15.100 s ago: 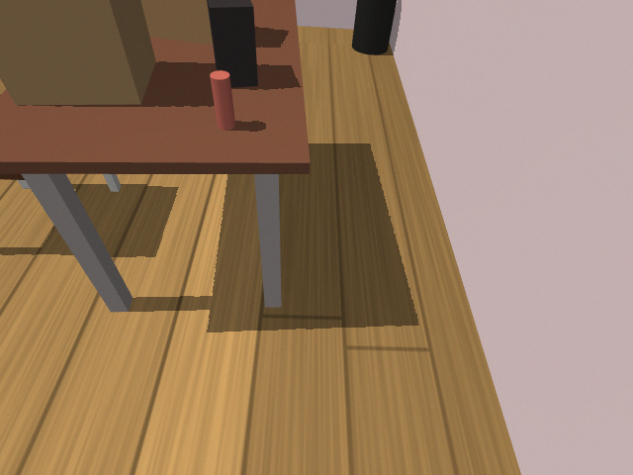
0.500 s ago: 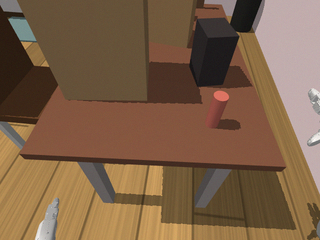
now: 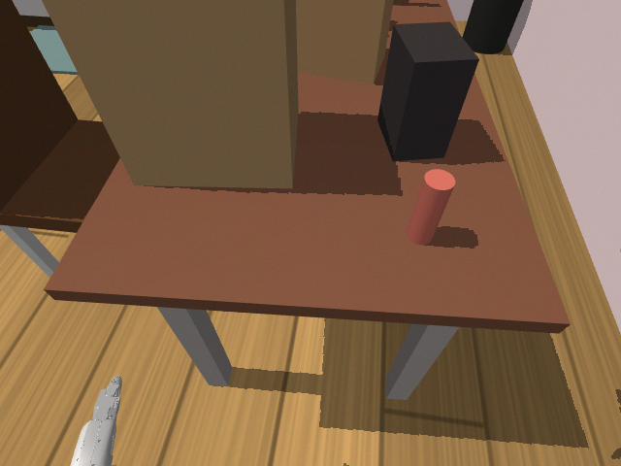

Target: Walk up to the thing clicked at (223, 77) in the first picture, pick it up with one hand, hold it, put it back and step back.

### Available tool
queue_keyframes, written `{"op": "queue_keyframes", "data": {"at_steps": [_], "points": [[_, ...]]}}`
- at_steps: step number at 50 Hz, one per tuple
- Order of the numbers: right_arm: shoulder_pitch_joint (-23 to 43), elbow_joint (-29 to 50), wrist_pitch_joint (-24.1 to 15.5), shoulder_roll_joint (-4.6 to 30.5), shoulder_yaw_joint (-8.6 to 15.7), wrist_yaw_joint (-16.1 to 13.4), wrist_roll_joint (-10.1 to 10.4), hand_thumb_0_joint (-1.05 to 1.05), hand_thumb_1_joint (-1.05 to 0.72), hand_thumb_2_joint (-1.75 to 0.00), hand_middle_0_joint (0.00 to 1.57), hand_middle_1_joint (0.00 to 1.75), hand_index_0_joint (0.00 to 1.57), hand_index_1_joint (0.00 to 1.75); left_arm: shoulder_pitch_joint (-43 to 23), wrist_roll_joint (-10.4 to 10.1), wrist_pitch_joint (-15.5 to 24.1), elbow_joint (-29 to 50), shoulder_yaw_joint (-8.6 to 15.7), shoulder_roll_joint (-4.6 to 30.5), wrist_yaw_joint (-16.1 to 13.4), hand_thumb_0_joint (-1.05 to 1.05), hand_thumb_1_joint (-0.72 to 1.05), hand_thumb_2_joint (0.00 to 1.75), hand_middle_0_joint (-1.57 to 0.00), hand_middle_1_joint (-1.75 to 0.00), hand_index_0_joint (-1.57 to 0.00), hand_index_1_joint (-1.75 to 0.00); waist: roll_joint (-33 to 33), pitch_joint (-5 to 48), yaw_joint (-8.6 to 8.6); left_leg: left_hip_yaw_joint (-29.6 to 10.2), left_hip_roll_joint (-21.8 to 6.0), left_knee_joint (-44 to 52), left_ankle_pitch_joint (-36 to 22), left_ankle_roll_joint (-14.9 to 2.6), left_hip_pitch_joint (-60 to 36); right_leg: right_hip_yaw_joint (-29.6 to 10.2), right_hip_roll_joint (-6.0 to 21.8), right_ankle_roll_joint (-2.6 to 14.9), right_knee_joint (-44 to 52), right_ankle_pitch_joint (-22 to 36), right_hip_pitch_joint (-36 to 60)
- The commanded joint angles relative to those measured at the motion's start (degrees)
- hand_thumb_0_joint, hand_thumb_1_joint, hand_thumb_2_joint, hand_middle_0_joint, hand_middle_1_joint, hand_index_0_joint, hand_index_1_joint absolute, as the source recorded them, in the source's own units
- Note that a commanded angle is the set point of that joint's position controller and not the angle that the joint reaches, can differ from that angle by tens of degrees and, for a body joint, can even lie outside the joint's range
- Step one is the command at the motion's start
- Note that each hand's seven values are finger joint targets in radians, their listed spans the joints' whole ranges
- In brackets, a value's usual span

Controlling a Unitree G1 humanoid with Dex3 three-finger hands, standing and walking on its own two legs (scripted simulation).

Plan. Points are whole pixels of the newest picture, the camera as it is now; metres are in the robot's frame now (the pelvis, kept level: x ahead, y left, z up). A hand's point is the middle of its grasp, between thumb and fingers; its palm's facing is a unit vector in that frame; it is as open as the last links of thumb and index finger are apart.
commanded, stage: go down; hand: right
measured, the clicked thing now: (428, 209) +0.49 -0.15 +0.04
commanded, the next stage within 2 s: approach in 0.76 s
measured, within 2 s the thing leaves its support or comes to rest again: neither
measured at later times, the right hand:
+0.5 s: hand out of the picture +0.42 -0.34 +0.17, palm faces +0.09 +1.00 -0.01, open 17.6 cm
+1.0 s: hand out of the picture +0.42 -0.34 +0.16, palm faces +0.08 +1.00 +0.00, open 17.6 cm
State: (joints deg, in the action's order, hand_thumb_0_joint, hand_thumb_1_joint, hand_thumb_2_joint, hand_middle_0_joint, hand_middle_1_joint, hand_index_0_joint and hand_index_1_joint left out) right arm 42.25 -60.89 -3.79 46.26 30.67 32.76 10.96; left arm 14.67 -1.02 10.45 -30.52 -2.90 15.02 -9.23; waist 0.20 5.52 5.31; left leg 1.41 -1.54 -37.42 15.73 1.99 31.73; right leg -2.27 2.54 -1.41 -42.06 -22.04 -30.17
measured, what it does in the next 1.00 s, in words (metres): stands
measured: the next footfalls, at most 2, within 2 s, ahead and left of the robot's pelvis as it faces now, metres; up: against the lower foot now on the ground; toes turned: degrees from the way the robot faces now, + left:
none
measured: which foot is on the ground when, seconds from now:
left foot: down 0.00-1.00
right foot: down 0.00-1.00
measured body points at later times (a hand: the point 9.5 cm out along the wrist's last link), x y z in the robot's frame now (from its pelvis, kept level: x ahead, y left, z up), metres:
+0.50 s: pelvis +0.00 +0.00 -0.01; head +0.05 -0.02 +0.44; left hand +0.14 +0.26 -0.06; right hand +0.41 -0.39 +0.17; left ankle +0.02 +0.15 -0.72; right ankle -0.02 -0.13 -0.72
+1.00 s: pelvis +0.00 +0.00 -0.01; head +0.06 -0.02 +0.44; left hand +0.15 +0.26 -0.06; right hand +0.41 -0.39 +0.16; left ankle +0.02 +0.15 -0.72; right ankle -0.02 -0.13 -0.72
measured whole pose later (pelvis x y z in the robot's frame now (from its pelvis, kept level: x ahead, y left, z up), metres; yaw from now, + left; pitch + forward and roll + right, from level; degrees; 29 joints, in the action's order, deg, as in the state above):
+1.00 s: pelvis +0.00 +0.00 -0.01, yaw +0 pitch +12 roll +2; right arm 43.9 -63.0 -4.2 47.9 30.9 33.7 10.4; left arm 17.3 -0.9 10.2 -25.0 -3.6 15.2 -8.0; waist 0.2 6.1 6.0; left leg 1.4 -1.4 -41.5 17.4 1.9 36.3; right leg -2.5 2.6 -1.6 -45.9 -23.6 -34.6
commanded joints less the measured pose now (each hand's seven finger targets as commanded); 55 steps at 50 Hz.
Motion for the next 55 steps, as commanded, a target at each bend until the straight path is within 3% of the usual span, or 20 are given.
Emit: {"op": "queue_keyframes", "data": {"at_steps": [1,7,12,15,18,20,21,23,25,27,29,31,33,35,38,42,44,48,52,55], "points": [[24.0,11.64,-3.95,22.32,3.02,-0.18,1.17,0.0,0.59,-0.04,0.06,0.05,0.05,0.05,-2.31,-0.04,2.82,9.02,2.88,8.4,-0.08,0.0,-0.56,0.06,-0.05,-0.05,-0.04,-0.06,-9.87,19.09,-0.53,0.44,1.92,2.31,-12.4,-2.97,-8.66,0.5,-1.71,1.35,4.35,21.4,8.64],[25.93,11.44,-3.95,23.36,2.68,0.14,0.76,0.0,0.58,-0.04,0.06,0.05,0.05,0.05,-2.16,-0.01,3.06,9.25,4.26,10.14,-0.19,0.0,-0.57,0.07,-0.05,-0.05,-0.04,-0.06,-11.19,22.28,0.01,0.72,2.34,1.49,-11.73,-3.09,-6.52,-0.01,-1.38,0.99,3.58,22.93,10.6],[27.52,12.48,-3.8,22.54,1.89,-0.13,0.88,0.0,0.56,-0.03,0.06,0.04,0.06,0.04,-3.42,-0.15,3.28,11.5,3.52,9.59,-0.18,0.0,-0.57,0.07,-0.05,-0.05,-0.04,-0.06,-10.17,22.63,0.06,0.47,2.0,1.37,-11.66,-2.94,-8.26,0.5,-1.78,1.5,3.63,18.91,8.6],[22.63,7.42,-2.87,21.59,2.1,-0.13,0.98,0.0,0.57,-0.04,0.06,0.05,0.06,0.05,0.34,-0.28,2.81,9.97,3.42,9.22,-0.06,0.0,-0.57,0.07,-0.05,-0.05,-0.04,-0.06,-8.43,18.63,-0.05,0.84,2.19,1.48,-11.27,-2.89,-7.45,0.31,-1.78,1.32,3.89,18.99,6.76],[23.6,9.06,-3.15,22.57,2.43,-0.3,0.43,0.0,0.58,-0.03,0.06,0.05,0.06,0.05,0.87,-0.12,2.82,10.51,4.07,9.51,-0.01,0.0,-0.57,0.07,-0.05,-0.05,-0.04,-0.06,-9.42,19.61,-0.08,0.99,2.45,0.95,-11.59,-3.07,-6.29,0.1,-1.41,1.02,3.47,21.87,7.86],[24.7,11.14,-3.44,20.75,1.6,-0.17,0.88,0.0,0.58,-0.03,0.06,0.05,0.06,0.05,0.43,-0.28,2.81,10.75,2.85,7.84,0.5,0.0,-0.56,0.06,-0.05,-0.05,-0.04,-0.06,-9.77,18.72,-0.08,0.65,2.24,0.98,-10.69,-3.03,-5.79,0.42,-1.62,1.37,3.49,18.64,7.18],[23.92,9.73,-3.45,21.18,2.04,-0.11,0.97,0.0,0.59,-0.04,0.06,0.05,0.06,0.05,0.88,-0.27,2.96,10.1,4.16,8.95,0.34,0.0,-0.57,0.07,-0.05,-0.05,-0.04,-0.06,-9.35,18.59,0.46,0.75,2.3,0.87,-10.92,-2.98,-5.5,0.28,-1.5,1.28,3.34,19.05,6.98],[24.67,13.48,-4.0,22.05,2.57,-0.2,0.93,0.0,0.58,-0.04,0.06,0.05,0.06,0.05,-0.66,-0.17,3.14,12.26,2.47,8.03,0.61,0.0,-0.56,0.07,-0.05,-0.05,-0.04,-0.06,-10.46,21.7,-0.56,0.24,1.92,0.5,-12.23,-2.98,-7.81,0.67,-1.9,1.42,2.86,19.4,7.33],[22.34,11.06,-3.81,23.25,4.05,0.05,1.39,0.0,0.58,-0.03,0.06,0.05,0.06,0.05,0.28,-0.37,2.94,11.43,4.92,10.48,0.02,0.0,-0.57,0.07,-0.05,-0.05,-0.04,-0.06,-9.12,22.19,-0.07,0.71,2.25,-0.19,-13.9,-2.89,-7.26,0.15,-1.6,1.17,2.3,23.27,8.37],[26.35,15.61,-4.37,23.29,3.36,0.21,1.4,0.0,0.57,-0.03,0.06,0.05,0.06,0.05,-1.09,-0.3,3.0,12.41,2.93,8.67,0.22,0.0,-0.56,0.07,-0.05,-0.05,-0.04,-0.06,-11.03,23.23,-0.04,0.23,1.92,-0.07,-13.68,-2.87,-7.05,0.57,-1.89,1.5,1.76,22.34,9.29],[24.23,12.45,-4.06,24.32,4.68,-0.06,1.34,0.0,0.59,-0.03,0.06,0.05,0.06,0.05,-0.03,-0.15,2.79,10.68,4.34,10.19,-0.19,0.0,-0.57,0.07,-0.05,-0.05,-0.04,-0.06,-10.0,21.73,-0.07,0.2,1.8,0.15,-13.2,-2.9,-7.46,0.6,-2.08,1.55,1.96,20.9,7.61],[28.38,15.93,-4.47,23.51,3.19,-0.14,0.86,0.0,0.59,-0.03,0.06,0.05,0.06,0.05,-1.98,-0.24,3.05,11.23,1.7,7.28,0.17,0.0,-0.56,0.07,-0.05,-0.05,-0.04,-0.06,-11.82,22.14,-0.17,-0.1,1.66,-0.07,-12.93,-2.95,-7.27,0.74,-2.13,1.65,2.0,19.93,7.31],[26.25,13.07,-3.88,23.09,2.81,-0.14,0.66,0.0,0.57,-0.03,0.06,0.05,0.06,0.05,-0.12,-0.18,2.88,9.89,3.59,9.23,-0.38,0.0,-0.56,0.07,-0.05,-0.05,-0.04,-0.06,-11.08,21.79,0.38,0.41,2.05,-0.21,-12.49,-2.98,-6.14,0.44,-1.8,1.42,2.16,21.1,8.73],[24.37,10.09,-3.16,20.81,1.52,0.06,0.83,0.0,0.55,-0.03,0.07,0.05,0.06,0.05,-0.33,-0.15,2.8,10.55,2.69,8.61,0.0,0.0,-0.56,0.06,-0.05,-0.05,-0.04,-0.06,-10.81,19.89,0.68,0.53,2.13,-0.06,-12.45,-2.96,-5.51,0.27,-1.72,1.27,2.04,22.22,8.37],[24.88,8.32,-3.29,23.31,2.82,0.4,0.59,0.0,0.56,-0.03,0.06,0.05,0.06,0.05,0.1,0.04,2.89,10.52,3.86,9.59,0.0,0.0,-0.56,0.06,-0.05,-0.05,-0.04,-0.06,-9.22,19.66,0.94,0.49,2.04,-0.15,-13.39,-2.76,-5.58,0.35,-1.75,1.43,1.46,22.22,7.19],[23.01,8.54,-3.44,21.69,2.54,0.89,0.74,0.0,0.57,-0.03,0.06,0.05,0.06,0.05,-0.47,-0.16,2.94,12.6,2.91,8.56,0.51,0.0,-0.56,0.06,-0.05,-0.05,-0.04,-0.06,-7.22,20.57,0.41,0.37,1.9,-0.6,-13.27,-2.64,-7.3,0.53,-2.03,1.92,1.65,19.31,5.1],[24.05,10.93,-4.1,24.11,3.48,0.95,0.59,0.0,0.55,-0.03,0.06,0.04,0.05,0.04,0.16,-0.26,2.83,13.87,2.15,8.07,0.64,0.0,-0.56,0.05,-0.05,-0.05,-0.05,-0.06,-8.58,22.18,-0.09,0.18,1.77,-0.87,-14.31,-2.63,-8.15,0.76,-2.24,1.86,1.43,20.2,5.4],[21.23,8.51,-3.82,19.87,2.29,0.96,1.76,0.0,0.51,-0.04,0.06,0.04,0.06,0.04,1.67,-0.32,2.7,13.95,4.61,10.07,0.48,0.0,-0.56,0.05,-0.06,-0.05,-0.05,-0.06,-8.49,19.65,0.82,0.68,2.19,-1.07,-12.2,-2.72,-5.08,0.27,-1.81,1.53,1.48,20.46,6.04],[23.8,9.42,-5.15,13.21,-1.36,0.1,1.6,0.0,0.52,-0.04,0.06,0.04,0.06,0.04,-1.04,-0.01,3.35,12.51,2.18,6.79,1.16,0.0,-0.56,0.05,-0.06,-0.05,-0.05,-0.06,-7.68,17.33,1.68,-0.14,1.85,-1.55,-10.03,-2.81,-1.66,0.57,-1.88,2.05,0.66,15.62,3.52],[24.68,9.91,-6.84,9.45,-3.7,-0.81,1.52,0.0,0.52,-0.04,0.06,0.04,0.06,0.04,-1.26,0.36,3.89,13.35,4.0,8.47,1.23,0.0,-0.55,0.05,-0.06,-0.06,-0.05,-0.06,-7.51,18.8,3.61,0.15,2.12,-2.56,-7.65,-2.61,1.61,0.21,-1.62,2.04,-0.11,12.53,3.81]]}}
